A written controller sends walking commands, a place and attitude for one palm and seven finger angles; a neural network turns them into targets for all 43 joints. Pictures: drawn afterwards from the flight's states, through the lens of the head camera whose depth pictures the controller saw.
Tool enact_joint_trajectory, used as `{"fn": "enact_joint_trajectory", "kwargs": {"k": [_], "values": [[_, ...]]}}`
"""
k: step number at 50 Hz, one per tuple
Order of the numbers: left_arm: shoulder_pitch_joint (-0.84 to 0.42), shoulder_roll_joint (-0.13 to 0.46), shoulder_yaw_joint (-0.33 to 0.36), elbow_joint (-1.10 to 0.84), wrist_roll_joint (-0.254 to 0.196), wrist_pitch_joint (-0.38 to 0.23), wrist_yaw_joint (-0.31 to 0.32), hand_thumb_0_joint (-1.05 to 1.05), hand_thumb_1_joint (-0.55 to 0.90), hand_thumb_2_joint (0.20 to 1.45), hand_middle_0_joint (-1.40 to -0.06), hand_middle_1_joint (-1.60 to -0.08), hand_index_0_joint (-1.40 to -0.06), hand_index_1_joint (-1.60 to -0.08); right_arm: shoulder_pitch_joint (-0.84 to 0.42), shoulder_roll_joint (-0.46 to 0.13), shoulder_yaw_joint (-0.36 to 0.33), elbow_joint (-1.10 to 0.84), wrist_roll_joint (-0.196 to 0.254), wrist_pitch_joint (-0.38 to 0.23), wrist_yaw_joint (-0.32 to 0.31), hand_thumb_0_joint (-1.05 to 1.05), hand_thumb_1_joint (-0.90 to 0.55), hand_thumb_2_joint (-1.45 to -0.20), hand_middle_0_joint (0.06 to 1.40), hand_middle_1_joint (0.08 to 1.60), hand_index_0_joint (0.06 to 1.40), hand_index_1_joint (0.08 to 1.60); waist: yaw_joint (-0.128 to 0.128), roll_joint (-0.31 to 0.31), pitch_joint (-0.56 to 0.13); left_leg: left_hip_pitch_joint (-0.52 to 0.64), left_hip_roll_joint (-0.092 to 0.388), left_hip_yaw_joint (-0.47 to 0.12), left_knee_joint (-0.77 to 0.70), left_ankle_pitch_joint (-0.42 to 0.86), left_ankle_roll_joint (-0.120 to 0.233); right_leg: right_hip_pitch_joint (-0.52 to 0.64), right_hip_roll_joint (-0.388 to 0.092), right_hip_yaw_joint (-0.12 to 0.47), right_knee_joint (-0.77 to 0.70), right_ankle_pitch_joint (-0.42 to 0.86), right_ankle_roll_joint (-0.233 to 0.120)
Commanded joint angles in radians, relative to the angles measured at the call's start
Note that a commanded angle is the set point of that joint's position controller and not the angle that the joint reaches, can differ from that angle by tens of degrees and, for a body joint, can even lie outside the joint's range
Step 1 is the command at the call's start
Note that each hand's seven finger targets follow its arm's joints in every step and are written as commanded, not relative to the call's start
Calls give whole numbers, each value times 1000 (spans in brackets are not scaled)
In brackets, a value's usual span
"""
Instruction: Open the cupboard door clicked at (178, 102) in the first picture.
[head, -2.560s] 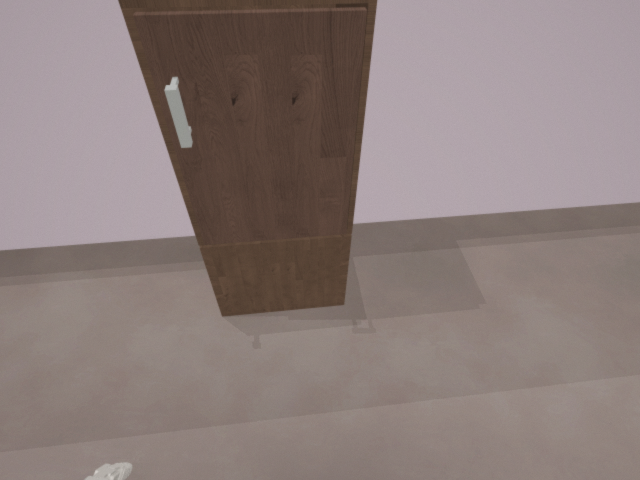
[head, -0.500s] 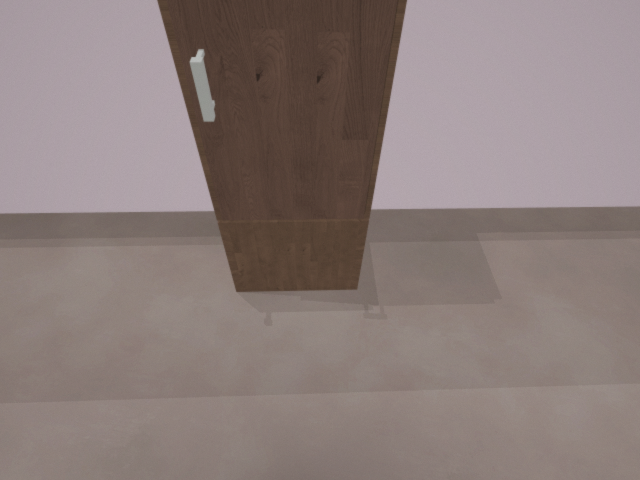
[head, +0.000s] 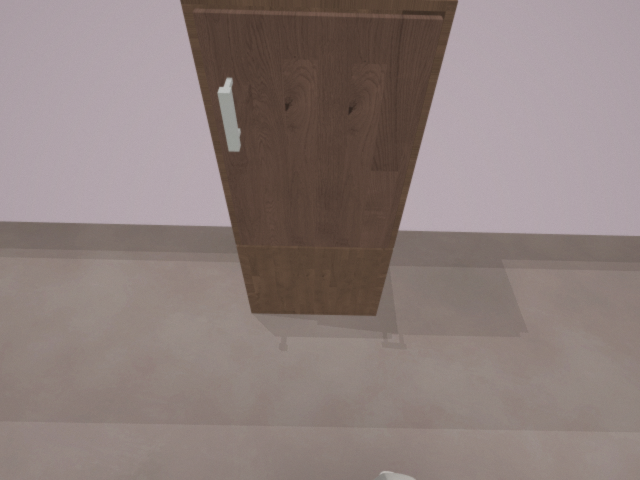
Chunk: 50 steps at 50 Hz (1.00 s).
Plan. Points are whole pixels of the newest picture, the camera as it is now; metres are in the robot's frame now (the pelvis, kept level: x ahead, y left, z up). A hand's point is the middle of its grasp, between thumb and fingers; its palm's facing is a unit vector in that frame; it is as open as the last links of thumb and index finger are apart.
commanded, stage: take the last steps up to it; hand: left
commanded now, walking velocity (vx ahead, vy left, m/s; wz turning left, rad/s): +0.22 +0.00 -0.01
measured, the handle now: (231, 115) +0.72 +0.18 +0.06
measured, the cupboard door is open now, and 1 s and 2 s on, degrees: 0 0 0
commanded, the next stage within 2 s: come to a stop and stand still in 0.20 s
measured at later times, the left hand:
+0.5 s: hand out of the picture +0.12 +0.14 -0.18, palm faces +0.10 -0.98 -0.19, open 7.2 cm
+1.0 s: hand out of the picture +0.13 +0.20 -0.18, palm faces +0.01 -0.98 -0.22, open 7.3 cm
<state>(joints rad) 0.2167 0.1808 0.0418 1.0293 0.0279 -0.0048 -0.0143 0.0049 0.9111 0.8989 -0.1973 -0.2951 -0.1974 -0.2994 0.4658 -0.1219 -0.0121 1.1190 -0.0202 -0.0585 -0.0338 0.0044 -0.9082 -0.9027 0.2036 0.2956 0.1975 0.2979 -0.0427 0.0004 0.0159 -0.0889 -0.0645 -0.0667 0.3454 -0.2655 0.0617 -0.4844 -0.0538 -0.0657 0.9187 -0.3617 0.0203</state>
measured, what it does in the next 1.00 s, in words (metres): steps on the spot: right foot, then left foot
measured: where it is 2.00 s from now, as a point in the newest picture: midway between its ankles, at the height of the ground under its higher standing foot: outside the picture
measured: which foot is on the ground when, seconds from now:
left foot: down 0.00-0.16, up 0.18-0.54, down 0.56-1.00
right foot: up 0.00-0.12, down 0.14-0.58, up 0.60-1.00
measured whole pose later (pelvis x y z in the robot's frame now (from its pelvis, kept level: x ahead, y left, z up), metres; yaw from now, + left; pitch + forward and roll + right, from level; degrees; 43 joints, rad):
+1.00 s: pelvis +0.09 +0.00 +0.00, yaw -1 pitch +0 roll -2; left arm 0.27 0.21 0.07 1.02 0.03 0.07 0.01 0.00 0.91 0.90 -0.20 -0.29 -0.20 -0.30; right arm 0.20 -0.16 -0.06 1.04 -0.03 0.02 -0.03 0.00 -0.91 -0.90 0.21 0.30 0.20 0.30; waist -0.03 0.01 0.00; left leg -0.33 0.04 0.12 0.36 -0.03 0.06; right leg -0.22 -0.03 -0.03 0.74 -0.49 0.01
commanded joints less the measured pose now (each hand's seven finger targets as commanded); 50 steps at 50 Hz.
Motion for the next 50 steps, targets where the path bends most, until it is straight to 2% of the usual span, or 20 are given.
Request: {"fn": "enact_joint_trajectory", "kwargs": {"k": [1, 3, 5, 6, 7, 8, 9, 11, 15, 20, 25, 27, 28, 29, 30, 31, 33, 38, 44, 50], "values": [[-78, 19, 6, -90, -6, -24, 2, 0, 900, 900, -200, -300, -200, -300, 53, -166, -37, -14, -5, -11, -14, 0, -900, -900, 200, 300, 200, 300, 6, 113, 60, 20, 271, -173, -95, 309, 140, -18, -12, -3, -178, 39, -1], [-66, 19, 12, -87, -7, -30, 4, 0, 900, 900, -200, -300, -200, -300, 41, -160, -38, -5, -6, -7, -12, 0, -900, -900, 200, 300, 200, 300, 17, 105, 70, -40, 269, -155, -64, 315, 118, 97, 7, -10, -280, 84, -13], [56, 41, 24, -43, -4, -38, 9, 0, 900, 900, -200, -300, -200, -300, 28, -157, -39, 2, 0, -4, -10, 0, -900, -900, 200, 300, 200, 300, 77, 41, 40, -128, 229, -103, 57, 291, 76, 323, 32, -28, -404, 190, -19], [150, 89, 35, -14, 0, -51, 16, 0, 900, 900, -200, -300, -200, -300, 41, -136, -38, 4, 8, -7, -4, 0, -900, -900, 200, 300, 200, 300, 114, -40, -13, -209, 189, -71, 209, 250, 40, 500, -26, 51, -453, 199, -39], [261, 187, 56, 12, 9, -66, 31, 0, 900, 900, -200, -300, -200, -300, 72, -84, -27, -16, 13, -13, 9, 0, -900, -900, 200, 300, 200, 300, 142, -269, -111, -399, 74, 40, 483, -38, -15, 694, -277, 366, -538, 171, -126], [316, 228, 62, 24, -5, -61, 33, 0, 900, 900, -200, -300, -200, -300, 58, -97, -37, -37, 9, -7, 7, 0, -900, -900, 200, 300, 200, 300, 132, -285, -116, -470, 37, 70, 706, -305, -26, 648, -425, 563, -661, 180, -198], [269, 197, 56, 15, -15, -54, 35, 0, 900, 900, -200, -300, -200, -300, 9, -106, -47, -41, 3, -1, 9, 0, -900, -900, 200, 300, 200, 300, 122, -175, -14, -501, 88, 48, 788, -274, -24, 551, -391, 495, -681, 153, -212], [157, 116, 34, -1, -13, -62, 34, 0, 900, 900, -200, -300, -200, -300, -44, -83, -43, -36, -2, 9, 18, 0, -900, -900, 200, 300, 200, 300, 82, -130, 74, -490, 140, 44, 850, -136, -31, 351, -329, 413, -717, 84, -193], [131, 23, 11, -11, -5, -69, 40, 0, 900, 900, -200, -300, -200, -300, -33, -25, -38, -27, -8, 43, 25, 0, -900, -900, 200, 300, 200, 300, 19, -75, 89, -389, 168, 88, 730, -24, -66, 200, -225, 123, -719, 389, -158], [119, 85, 6, -19, -6, -39, 53, 0, 900, 900, -200, -300, -200, -300, -120, -36, -24, -59, 9, 72, 17, 0, -900, -900, 200, 300, 200, 300, 30, -98, 36, -313, 138, 120, 483, 3, -99, 244, -204, 47, -603, 794, -161], [160, 130, 26, -16, 0, -6, 65, 0, 900, 900, -200, -300, -200, -300, -225, -87, -42, -116, 9, 79, 13, 0, -900, -900, 200, 300, 200, 300, 59, -160, 6, -264, 101, 133, 315, 8, -92, 326, -214, 88, -481, 843, -168], [142, 123, 25, -20, -4, 5, 67, 0, 900, 900, -200, -300, -200, -300, -172, -105, -48, -103, 8, 71, 10, 0, -900, -900, 200, 300, 200, 300, 26, -119, -15, -107, 120, 130, 137, 252, -81, 267, -168, 60, -382, 689, -116], [165, 86, 19, -27, -10, 11, 68, 0, 900, 900, -200, -300, -200, -300, -141, -159, -55, -101, 3, 58, 6, 0, -900, -900, 200, 300, 200, 300, 23, 40, -75, 32, 254, 16, 112, 640, -31, 186, -85, 11, -282, 439, -54], [217, 45, 9, -30, -21, 14, 71, 0, 900, 900, -200, -300, -200, -300, -129, -216, -59, -111, 8, 53, 1, 0, -900, -900, 200, 300, 200, 300, 36, 229, -137, 112, 439, -144, 89, 1062, 76, 116, 6, -34, -147, -79, 2], [220, 59, 9, -22, -19, 18, 76, 0, 900, 900, -200, -300, -200, -300, -143, -230, -61, -115, 11, 60, -8, 0, -900, -900, 200, 300, 200, 300, 30, 197, -138, 44, 474, -117, 57, 1049, 151, 151, 31, 31, 27, -297, 2], [198, 54, 11, -10, -17, 30, 77, 0, 900, 900, -200, -300, -200, -300, -186, -217, -55, -118, 8, 58, -19, 0, -900, -900, 200, 300, 200, 300, 33, 193, -116, -36, 460, -124, 25, 912, 156, 141, 28, 85, 117, -284, 6], [184, 67, 24, -3, -8, 43, 66, 0, 900, 900, -200, -300, -200, -300, -274, -194, -50, -150, 4, 61, -26, 0, -900, -900, 200, 300, 200, 300, 50, 146, -44, -122, 432, -97, -5, 685, 155, 93, 14, 112, 205, -201, 9], [180, 77, 38, -16, -1, 64, 45, 0, 900, 900, -200, -300, -200, -300, -276, -193, -59, -154, 6, 55, -28, 0, -900, -900, 200, 300, 200, 300, 42, 77, -95, -80, 391, -57, -50, 407, 120, 37, 19, 117, 260, -66, 30], [160, 68, 37, -29, 4, 80, 26, 0, 900, 900, -200, -300, -200, -300, -246, -210, -74, -132, -6, 68, -12, 0, -900, -900, 200, 300, 200, 300, 22, 157, -70, -114, 358, -104, -192, -181, 68, 110, 18, 52, -3, -98, 18], [278, 34, 22, 29, -11, 69, 25, 0, 900, 900, -200, -300, -200, -300, -231, -233, -90, -110, -23, 82, 6, 0, -900, -900, 200, 300, 200, 300, 57, 188, -39, -227, 285, -54, -291, -319, -13, 373, 94, -63, -392, -126, -39]]}}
